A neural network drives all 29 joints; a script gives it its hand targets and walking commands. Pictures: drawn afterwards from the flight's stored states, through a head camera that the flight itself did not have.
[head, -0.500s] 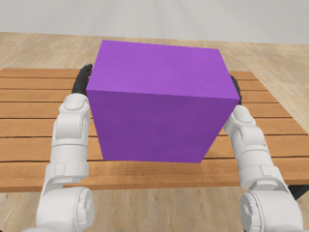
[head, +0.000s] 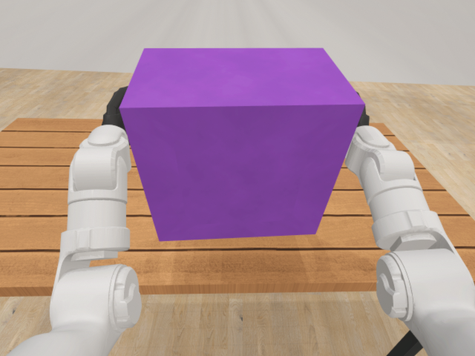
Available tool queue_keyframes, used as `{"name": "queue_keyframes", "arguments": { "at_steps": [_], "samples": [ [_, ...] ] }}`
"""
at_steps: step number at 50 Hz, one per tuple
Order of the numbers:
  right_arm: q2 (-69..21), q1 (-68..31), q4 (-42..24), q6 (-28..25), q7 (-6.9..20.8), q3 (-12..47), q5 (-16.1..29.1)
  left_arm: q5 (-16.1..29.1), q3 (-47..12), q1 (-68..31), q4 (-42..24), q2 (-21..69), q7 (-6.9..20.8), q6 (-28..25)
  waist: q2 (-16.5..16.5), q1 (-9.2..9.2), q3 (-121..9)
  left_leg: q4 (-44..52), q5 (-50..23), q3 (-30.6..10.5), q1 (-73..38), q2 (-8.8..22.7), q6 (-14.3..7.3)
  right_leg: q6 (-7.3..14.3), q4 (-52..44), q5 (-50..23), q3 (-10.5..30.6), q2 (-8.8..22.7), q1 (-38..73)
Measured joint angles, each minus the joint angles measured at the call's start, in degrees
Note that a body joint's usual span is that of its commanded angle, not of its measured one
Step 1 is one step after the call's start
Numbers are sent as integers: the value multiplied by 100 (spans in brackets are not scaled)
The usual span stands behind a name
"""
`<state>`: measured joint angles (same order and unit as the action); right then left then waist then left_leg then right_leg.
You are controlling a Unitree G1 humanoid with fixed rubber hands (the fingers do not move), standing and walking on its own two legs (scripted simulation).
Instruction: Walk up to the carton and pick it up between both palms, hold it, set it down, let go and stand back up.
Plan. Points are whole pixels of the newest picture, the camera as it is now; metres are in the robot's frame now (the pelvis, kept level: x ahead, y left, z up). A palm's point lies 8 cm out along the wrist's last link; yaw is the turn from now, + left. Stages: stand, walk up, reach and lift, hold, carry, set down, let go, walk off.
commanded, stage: reach and lift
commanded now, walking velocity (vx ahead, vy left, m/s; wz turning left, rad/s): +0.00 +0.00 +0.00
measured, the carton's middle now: (237, 149) +0.40 -0.01 +0.21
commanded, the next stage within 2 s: hold in 0.94 s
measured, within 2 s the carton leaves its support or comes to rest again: neither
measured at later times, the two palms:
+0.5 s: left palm (112, 117) +0.39 +0.18 +0.28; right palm (356, 108) +0.38 -0.20 +0.29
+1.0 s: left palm (108, 107) +0.39 +0.18 +0.29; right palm (360, 95) +0.38 -0.19 +0.31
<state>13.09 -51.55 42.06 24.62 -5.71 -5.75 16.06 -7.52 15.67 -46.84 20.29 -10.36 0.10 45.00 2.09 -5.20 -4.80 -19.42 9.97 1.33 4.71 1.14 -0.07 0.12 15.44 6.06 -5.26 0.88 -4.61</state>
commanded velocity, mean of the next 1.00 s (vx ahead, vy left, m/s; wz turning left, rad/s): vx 0.00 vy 0.00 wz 0.00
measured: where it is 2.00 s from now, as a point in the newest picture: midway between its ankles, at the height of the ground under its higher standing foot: outside the picture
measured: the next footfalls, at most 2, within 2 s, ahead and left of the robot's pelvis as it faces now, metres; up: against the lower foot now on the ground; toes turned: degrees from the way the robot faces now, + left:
none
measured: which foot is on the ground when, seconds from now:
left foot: down 0.00-1.00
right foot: down 0.00-1.00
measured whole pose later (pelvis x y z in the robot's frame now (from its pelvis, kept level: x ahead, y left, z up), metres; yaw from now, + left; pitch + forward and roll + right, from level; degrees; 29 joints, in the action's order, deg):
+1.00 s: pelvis +0.01 +0.00 +0.00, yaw +0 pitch -1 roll -1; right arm 18.5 -63.0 45.7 36.3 -9.3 -1.0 23.1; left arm -3.1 14.9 -54.5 24.9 -14.0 -0.7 52.0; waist 0.0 -4.2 -10.6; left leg -22.0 11.3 0.9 9.9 2.1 0.4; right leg 0.5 15.1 5.8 -5.4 -0.2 -8.4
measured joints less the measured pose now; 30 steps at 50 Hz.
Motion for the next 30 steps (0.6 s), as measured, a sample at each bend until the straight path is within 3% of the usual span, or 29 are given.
{"name": "queue_keyframes", "arguments": {
  "at_steps": [30],
  "samples": [
    [402, -874, 315, 818, -271, 380, 515, 353, -61, -610, 483, -304, -50, 431, -157, 53, -418, -168, 79, -32, 417, 72, 38, 29, -42, -30, -17, -76, -319]
  ]
}}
